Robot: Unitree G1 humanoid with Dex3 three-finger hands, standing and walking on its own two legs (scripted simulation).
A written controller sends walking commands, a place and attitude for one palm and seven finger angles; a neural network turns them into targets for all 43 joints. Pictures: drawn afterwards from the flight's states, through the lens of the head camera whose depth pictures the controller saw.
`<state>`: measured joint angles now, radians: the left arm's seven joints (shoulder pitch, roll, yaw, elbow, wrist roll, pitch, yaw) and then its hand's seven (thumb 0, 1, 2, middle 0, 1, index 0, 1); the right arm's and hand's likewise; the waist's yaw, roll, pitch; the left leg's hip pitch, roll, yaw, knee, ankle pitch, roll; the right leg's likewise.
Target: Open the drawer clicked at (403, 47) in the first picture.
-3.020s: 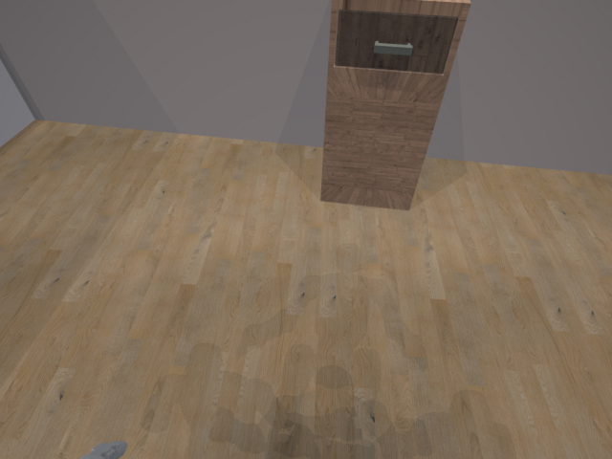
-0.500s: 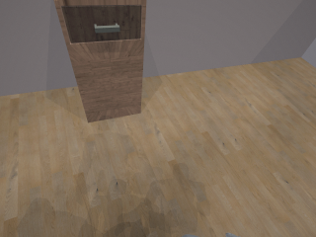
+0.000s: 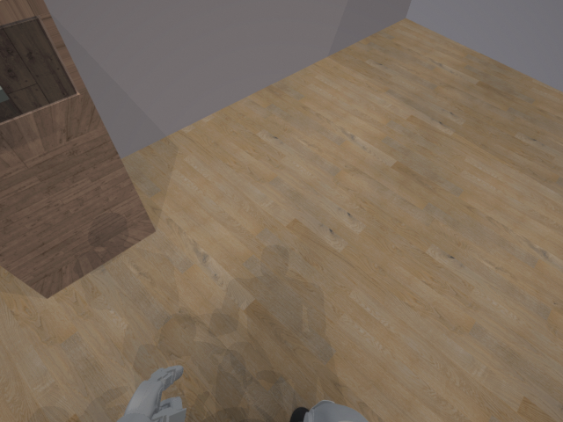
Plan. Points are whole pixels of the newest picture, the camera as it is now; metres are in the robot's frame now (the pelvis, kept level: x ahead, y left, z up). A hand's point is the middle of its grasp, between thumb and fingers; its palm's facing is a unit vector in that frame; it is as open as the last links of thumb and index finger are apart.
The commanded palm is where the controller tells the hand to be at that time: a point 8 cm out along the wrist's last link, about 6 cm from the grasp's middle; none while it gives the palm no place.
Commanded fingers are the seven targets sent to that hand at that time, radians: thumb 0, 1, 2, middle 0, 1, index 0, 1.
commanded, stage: walk to a spot facing it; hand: left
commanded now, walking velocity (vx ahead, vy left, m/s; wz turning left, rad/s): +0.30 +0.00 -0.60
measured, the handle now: out of the picture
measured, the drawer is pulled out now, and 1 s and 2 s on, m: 0.00 0.00 0.00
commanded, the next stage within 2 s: turn to face it in 0.96 s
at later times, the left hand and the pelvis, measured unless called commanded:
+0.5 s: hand (124, 362) +0.23 +0.26 -0.17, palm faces -0.15 -0.97 -0.21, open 7.4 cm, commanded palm none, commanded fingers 0.00 0.90 0.90 -0.20 -0.30 -0.20 -0.30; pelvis +0.19 +0.06 +0.01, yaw -18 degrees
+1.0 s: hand (227, 243) +0.45 +0.10 -0.13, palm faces -0.59 -0.76 -0.29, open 7.4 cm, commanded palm none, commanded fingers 0.00 0.90 0.90 -0.20 -0.30 -0.20 -0.30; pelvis +0.22 +0.02 +0.01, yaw -37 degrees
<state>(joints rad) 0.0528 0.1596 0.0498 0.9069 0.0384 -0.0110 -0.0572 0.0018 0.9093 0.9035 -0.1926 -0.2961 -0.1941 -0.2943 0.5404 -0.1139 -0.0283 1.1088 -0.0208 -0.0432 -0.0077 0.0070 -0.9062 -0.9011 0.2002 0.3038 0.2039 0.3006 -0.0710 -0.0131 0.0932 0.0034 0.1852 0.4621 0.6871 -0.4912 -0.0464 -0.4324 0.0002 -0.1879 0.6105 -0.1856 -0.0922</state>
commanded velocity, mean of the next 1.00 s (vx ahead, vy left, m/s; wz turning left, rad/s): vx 0.07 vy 0.00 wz -0.60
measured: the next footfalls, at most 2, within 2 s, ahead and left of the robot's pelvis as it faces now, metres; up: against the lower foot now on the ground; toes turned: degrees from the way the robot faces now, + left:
left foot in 0.42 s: +0.31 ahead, +0.14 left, +0.00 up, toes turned -7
right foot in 0.92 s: +0.20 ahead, -0.09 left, +0.00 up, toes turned -42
